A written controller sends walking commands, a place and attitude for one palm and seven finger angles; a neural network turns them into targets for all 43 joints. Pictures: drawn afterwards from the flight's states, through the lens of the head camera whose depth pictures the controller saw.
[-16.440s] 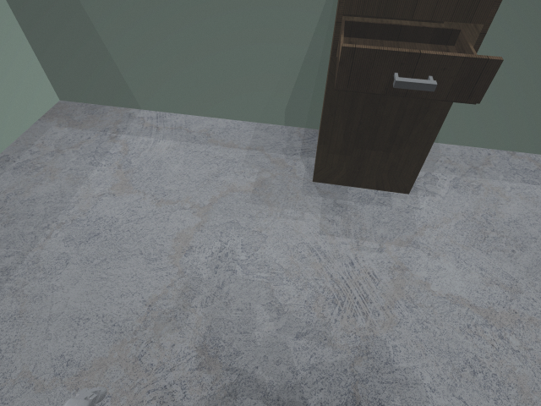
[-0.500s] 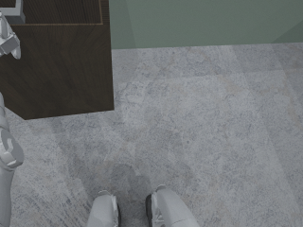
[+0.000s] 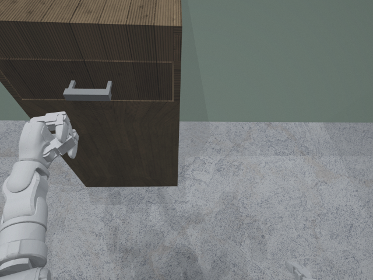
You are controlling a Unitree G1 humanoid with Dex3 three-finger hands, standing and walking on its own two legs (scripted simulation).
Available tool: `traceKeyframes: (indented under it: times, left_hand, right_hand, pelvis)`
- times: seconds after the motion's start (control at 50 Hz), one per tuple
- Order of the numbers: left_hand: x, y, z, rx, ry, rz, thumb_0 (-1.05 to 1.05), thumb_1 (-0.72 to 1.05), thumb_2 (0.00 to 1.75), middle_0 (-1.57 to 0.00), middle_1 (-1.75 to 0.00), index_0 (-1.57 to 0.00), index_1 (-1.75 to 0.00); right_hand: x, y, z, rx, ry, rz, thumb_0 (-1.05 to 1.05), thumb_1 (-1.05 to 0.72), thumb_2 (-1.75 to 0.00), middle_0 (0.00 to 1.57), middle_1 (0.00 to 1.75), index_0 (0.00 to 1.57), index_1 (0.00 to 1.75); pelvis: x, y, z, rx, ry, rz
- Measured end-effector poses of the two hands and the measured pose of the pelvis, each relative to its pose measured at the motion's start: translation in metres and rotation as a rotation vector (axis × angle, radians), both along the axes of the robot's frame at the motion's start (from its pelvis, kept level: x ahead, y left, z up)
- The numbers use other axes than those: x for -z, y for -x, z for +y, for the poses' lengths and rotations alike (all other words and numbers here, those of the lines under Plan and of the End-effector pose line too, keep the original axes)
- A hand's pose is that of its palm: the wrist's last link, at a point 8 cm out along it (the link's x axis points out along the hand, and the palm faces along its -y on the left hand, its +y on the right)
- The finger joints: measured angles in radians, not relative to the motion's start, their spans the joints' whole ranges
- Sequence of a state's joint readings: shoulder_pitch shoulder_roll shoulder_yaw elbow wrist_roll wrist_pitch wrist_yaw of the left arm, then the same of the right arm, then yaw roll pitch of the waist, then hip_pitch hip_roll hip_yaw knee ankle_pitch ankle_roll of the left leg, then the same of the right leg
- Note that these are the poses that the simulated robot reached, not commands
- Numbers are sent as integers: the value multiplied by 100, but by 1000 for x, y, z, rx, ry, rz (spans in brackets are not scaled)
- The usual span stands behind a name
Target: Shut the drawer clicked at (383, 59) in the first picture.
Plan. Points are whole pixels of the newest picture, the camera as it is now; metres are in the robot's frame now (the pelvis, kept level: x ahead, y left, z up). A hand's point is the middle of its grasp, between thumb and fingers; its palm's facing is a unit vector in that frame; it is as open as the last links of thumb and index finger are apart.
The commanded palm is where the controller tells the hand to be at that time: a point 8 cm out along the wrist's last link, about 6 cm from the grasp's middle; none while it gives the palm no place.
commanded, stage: draw the hand back to the body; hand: left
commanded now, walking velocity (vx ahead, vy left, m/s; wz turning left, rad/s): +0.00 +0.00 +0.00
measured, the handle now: (89, 89) +0.59 +0.27 +0.02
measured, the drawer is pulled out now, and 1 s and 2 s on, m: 0.00 0.00 0.00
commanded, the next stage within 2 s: step back with the hand held close in 0.94 s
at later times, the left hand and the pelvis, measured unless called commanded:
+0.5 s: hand (22, 194) +0.24 +0.24 +0.16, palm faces +0.37 -0.88 -0.30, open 3.3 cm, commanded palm +0.18 +0.27 +0.17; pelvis -0.01 -0.01 +0.04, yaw +1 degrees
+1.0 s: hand out of the picture +0.15 +0.21 +0.19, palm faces +0.44 -0.82 -0.38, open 3.3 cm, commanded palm +0.10 +0.25 +0.21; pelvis -0.02 -0.03 +0.04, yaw +1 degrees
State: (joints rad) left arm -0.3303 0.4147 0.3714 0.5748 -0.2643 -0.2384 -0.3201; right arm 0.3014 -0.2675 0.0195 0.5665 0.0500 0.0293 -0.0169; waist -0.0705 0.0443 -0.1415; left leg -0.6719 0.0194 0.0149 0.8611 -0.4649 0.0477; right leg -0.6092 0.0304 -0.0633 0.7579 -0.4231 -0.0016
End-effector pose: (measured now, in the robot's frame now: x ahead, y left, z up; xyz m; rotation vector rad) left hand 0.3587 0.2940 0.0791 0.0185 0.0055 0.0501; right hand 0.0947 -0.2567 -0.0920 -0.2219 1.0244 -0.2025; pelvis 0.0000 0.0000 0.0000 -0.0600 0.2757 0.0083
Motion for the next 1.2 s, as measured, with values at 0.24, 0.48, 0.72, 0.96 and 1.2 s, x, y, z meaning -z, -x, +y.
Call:
traceKeyframes:
  times: [0.24, 0.48, 0.72, 0.96, 1.2]
  left_hand:
    - [-39, 85, -6, -216, -223, 65, 2, 90, 90, -140, -160, -140, -160]
    - [-88, 155, -15, -331, -295, -22, 2, 90, 90, -140, -160, -140, -160]
    - [-125, 224, -34, -343, -391, -97, 2, 90, 90, -140, -160, -140, -160]
    - [-133, 257, -43, -389, -424, -117, 2, 90, 90, -141, -160, -140, -160]
    - [-138, 243, -41, -343, -477, -157, 2, 89, 90, -141, -160, -140, -160]
  right_hand:
    - [-33, -59, 23, -89, -39, -225, 1, -90, -89, 20, 30, 20, 30]
    - [-50, -66, 33, -145, -84, -296, 1, -90, -89, 20, 30, 20, 30]
    - [-53, -63, 16, -157, -81, -334, 1, -90, -89, 20, 30, 20, 30]
    - [-54, -66, 12, -172, -83, -378, 1, -90, -89, 20, 30, 20, 30]
    - [-54, -54, 2, -133, -66, -331, 1, -90, -89, 20, 30, 20, 30]
  pelvis:
    - [-22, 10, -1, -8, -32, -163]
    - [-38, 12, -10, -5, -50, -290]
    - [-42, 16, -22, -6, -53, -337]
    - [-41, 24, -32, -18, -54, -356]
    - [-41, 26, -32, -7, -42, -309]
